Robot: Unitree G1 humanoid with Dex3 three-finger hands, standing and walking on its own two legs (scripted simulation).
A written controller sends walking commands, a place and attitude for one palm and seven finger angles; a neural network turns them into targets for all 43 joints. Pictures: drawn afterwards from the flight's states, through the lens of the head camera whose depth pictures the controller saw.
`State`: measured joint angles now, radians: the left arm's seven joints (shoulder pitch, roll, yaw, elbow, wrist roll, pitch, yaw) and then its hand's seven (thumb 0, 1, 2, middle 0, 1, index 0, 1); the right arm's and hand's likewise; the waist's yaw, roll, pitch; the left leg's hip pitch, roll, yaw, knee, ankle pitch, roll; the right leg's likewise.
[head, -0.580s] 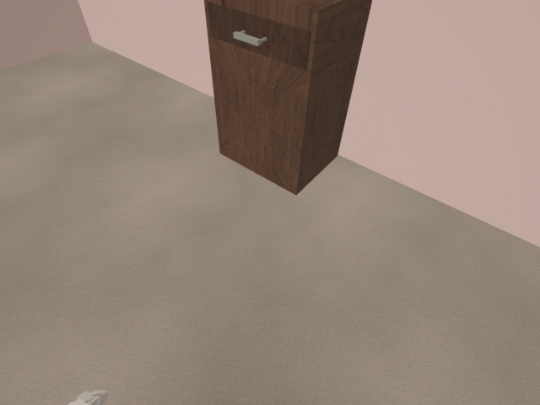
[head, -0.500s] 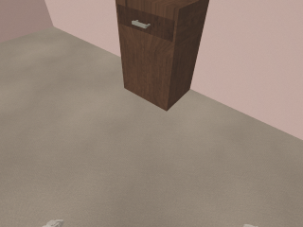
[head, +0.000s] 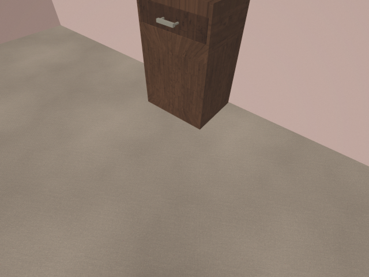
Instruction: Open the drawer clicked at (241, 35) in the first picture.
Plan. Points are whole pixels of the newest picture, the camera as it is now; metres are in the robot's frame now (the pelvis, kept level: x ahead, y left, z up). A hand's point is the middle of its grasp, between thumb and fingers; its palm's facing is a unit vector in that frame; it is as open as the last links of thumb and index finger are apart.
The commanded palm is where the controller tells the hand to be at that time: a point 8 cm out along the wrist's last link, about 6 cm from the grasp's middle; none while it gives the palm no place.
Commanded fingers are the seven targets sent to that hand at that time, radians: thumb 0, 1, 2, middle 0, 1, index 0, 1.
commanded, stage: stand and wait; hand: left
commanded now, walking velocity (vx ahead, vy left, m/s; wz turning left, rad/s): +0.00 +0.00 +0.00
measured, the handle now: (167, 21) +1.45 +0.18 -0.02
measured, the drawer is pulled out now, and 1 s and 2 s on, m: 0.00 0.00 0.00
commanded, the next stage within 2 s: look at it before walking up in 0.24 s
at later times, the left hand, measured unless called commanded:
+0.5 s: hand out of the picture +0.08 +0.24 -0.15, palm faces -0.04 -0.94 -0.34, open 7.4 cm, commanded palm none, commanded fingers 0.00 0.90 0.90 -0.20 -0.30 -0.20 -0.30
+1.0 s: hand out of the picture +0.09 +0.24 -0.15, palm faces -0.04 -0.94 -0.34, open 7.4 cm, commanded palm none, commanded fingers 0.00 0.90 0.90 -0.20 -0.30 -0.20 -0.30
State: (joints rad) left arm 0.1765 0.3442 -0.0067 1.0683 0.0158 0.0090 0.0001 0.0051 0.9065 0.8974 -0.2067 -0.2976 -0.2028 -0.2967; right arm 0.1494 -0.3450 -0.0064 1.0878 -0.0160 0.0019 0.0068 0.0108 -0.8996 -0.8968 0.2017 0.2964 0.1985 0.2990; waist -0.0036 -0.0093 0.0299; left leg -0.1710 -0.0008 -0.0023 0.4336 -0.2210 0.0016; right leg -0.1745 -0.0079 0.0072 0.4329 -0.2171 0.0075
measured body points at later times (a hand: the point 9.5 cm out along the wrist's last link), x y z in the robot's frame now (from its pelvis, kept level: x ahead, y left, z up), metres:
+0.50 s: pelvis +0.00 +0.00 +0.00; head +0.00 +0.00 +0.45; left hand +0.08 +0.29 -0.13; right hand +0.07 -0.30 -0.13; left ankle +0.01 +0.12 -0.74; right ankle +0.01 -0.12 -0.74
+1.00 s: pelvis +0.01 -0.01 +0.00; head +0.01 +0.00 +0.45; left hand +0.09 +0.29 -0.13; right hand +0.09 -0.31 -0.13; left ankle +0.01 +0.12 -0.74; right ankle +0.01 -0.12 -0.74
